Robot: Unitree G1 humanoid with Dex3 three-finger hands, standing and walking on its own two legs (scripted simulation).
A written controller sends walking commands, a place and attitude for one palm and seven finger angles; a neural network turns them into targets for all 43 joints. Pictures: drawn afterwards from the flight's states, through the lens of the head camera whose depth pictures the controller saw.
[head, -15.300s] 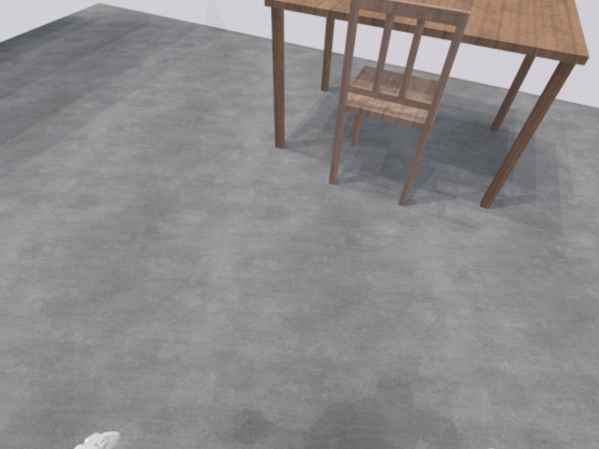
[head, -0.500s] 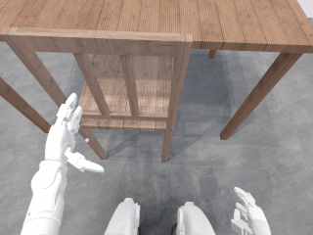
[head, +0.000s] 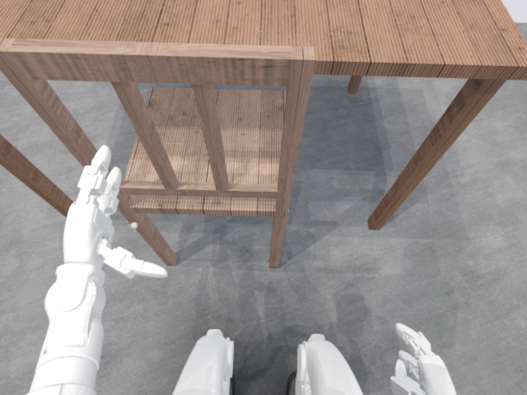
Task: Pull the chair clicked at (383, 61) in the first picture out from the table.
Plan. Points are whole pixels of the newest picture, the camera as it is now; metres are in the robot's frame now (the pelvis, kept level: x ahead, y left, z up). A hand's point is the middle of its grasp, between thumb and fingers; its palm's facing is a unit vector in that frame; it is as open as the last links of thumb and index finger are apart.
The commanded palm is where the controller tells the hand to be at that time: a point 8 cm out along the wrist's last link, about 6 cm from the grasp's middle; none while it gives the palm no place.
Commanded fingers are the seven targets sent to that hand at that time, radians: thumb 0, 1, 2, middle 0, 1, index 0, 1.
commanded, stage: aim the fingers beside a spindle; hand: left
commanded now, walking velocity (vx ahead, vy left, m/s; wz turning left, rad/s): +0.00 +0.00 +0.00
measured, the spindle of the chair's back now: (152, 143) +0.50 +0.21 +0.02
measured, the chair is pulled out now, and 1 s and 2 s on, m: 0.00 0.00 0.00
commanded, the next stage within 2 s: push the fingers through the gap in 1.16 s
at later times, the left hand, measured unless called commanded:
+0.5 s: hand (134, 230) +0.34 +0.21 +0.02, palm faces +0.01 -1.00 -0.05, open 16.9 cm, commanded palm +0.32 +0.24 +0.03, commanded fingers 0.00 -0.50 0.30 -0.06 -0.08 -0.06 -0.08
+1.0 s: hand (145, 227) +0.34 +0.19 +0.02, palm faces -0.01 -1.00 -0.04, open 16.9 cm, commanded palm +0.32 +0.24 +0.03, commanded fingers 0.00 -0.50 0.30 -0.06 -0.08 -0.06 -0.08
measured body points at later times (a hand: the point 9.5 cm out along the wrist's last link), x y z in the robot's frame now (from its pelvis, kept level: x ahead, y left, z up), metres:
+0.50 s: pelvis +0.00 +0.01 +0.00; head +0.12 +0.01 +0.44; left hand +0.34 +0.26 +0.02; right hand +0.16 -0.24 -0.11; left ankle +0.03 +0.12 -0.62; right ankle +0.03 -0.10 -0.62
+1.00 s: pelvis +0.00 +0.01 +0.00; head +0.12 +0.02 +0.44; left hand +0.34 +0.24 +0.03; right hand +0.16 -0.24 -0.11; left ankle +0.03 +0.12 -0.62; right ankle +0.03 -0.10 -0.62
